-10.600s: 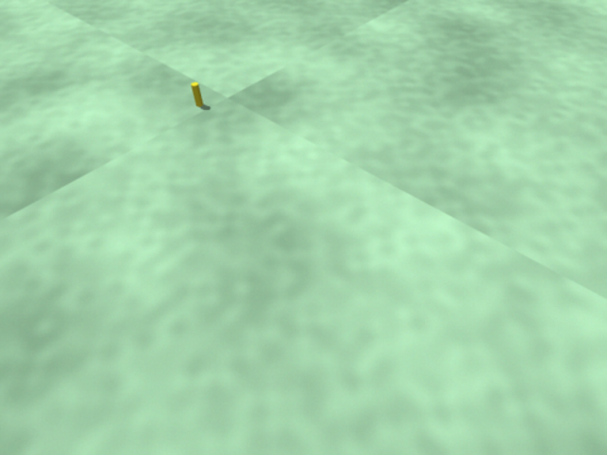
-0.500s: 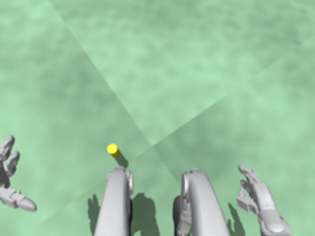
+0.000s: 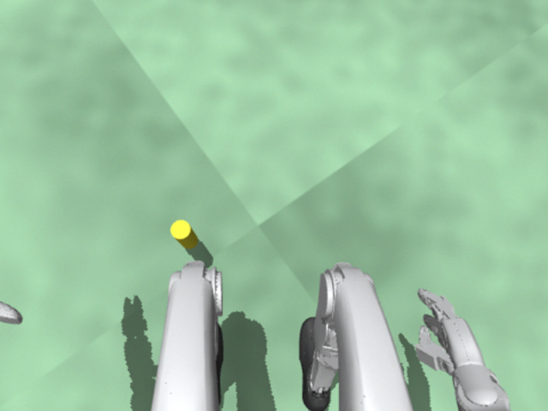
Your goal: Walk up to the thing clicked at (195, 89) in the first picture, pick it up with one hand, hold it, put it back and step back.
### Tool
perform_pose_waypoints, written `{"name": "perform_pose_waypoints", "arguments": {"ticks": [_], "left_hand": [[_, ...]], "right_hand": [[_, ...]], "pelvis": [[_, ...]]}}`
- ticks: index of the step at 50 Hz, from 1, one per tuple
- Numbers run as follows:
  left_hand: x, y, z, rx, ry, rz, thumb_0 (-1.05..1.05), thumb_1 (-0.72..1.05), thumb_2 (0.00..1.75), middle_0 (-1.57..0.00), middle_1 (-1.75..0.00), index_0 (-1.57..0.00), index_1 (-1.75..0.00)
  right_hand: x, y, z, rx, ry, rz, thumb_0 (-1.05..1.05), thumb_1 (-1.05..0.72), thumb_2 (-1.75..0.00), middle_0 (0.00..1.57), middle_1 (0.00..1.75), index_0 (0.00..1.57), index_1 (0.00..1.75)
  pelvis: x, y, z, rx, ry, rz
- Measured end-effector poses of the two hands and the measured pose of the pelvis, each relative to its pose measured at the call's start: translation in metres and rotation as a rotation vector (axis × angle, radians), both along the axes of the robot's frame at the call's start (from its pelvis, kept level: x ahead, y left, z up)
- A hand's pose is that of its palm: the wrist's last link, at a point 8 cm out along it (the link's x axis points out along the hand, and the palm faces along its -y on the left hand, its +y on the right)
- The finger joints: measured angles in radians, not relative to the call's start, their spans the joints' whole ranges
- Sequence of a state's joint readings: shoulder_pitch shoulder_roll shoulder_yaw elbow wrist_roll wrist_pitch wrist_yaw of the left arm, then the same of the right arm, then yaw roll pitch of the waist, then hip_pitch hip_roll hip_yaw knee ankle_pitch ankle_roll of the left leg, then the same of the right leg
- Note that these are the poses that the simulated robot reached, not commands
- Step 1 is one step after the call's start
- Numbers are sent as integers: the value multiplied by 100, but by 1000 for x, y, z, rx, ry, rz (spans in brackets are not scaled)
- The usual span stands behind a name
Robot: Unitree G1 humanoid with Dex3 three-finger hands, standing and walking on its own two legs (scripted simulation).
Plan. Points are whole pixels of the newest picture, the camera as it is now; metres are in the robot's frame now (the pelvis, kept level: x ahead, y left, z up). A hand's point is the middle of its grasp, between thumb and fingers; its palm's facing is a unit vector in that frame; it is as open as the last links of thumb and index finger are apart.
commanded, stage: go down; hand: left
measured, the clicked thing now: (185, 235) +0.40 +0.20 -0.39
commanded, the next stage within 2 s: approach in 1.20 s
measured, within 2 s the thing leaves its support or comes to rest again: neither
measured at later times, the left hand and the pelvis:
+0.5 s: hand out of the picture +0.31 +0.39 -0.07, palm faces +0.12 -0.99 -0.12, open 17.4 cm; pelvis -0.01 +0.00 -0.05, yaw -1 degrees
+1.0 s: hand out of the picture +0.32 +0.40 -0.08, palm faces +0.12 -0.99 -0.11, open 17.6 cm; pelvis -0.02 +0.00 -0.07, yaw -1 degrees
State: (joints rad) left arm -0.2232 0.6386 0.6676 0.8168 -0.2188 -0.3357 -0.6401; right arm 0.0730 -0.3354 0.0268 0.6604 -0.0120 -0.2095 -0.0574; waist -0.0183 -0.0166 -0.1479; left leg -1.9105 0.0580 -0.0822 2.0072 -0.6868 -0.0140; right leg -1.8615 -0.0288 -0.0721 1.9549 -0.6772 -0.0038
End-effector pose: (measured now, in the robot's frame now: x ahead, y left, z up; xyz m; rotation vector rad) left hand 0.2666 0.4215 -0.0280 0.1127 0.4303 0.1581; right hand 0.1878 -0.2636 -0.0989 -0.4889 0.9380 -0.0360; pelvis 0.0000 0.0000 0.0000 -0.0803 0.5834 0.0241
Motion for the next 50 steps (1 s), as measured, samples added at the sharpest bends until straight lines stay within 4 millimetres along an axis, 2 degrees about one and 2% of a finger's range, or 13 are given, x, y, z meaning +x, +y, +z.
{"name": "perform_pose_waypoints", "arguments": {"ticks": [12,21,37,50], "left_hand": [[5,10,-14,-3,-61,-2,-1,-51,9,-3,-7,-3,-7],[11,15,-22,-7,-91,-17,-1,-52,9,-3,-7,-3,-7],[21,21,-31,-12,-131,-28,-1,-57,8,-4,-8,-3,-8],[26,27,-37,-14,-159,-30,-1,-57,9,-4,-8,-3,-8]], "right_hand": [[5,-1,-27,-14,-8,43,1,-88,-90,21,30,20,30],[0,0,-40,-19,-9,55,1,-88,-90,21,30,20,30],[-22,-5,-56,-34,35,43,1,-89,-90,21,30,20,30],[-29,-6,-62,-44,45,46,1,-89,-90,21,30,20,30]], "pelvis": [[-5,-2,-27,0,-6,-3],[-10,-1,-42,-5,-17,-6],[-14,-1,-60,-9,-26,-9],[-17,1,-70,-13,-34,-12]]}}
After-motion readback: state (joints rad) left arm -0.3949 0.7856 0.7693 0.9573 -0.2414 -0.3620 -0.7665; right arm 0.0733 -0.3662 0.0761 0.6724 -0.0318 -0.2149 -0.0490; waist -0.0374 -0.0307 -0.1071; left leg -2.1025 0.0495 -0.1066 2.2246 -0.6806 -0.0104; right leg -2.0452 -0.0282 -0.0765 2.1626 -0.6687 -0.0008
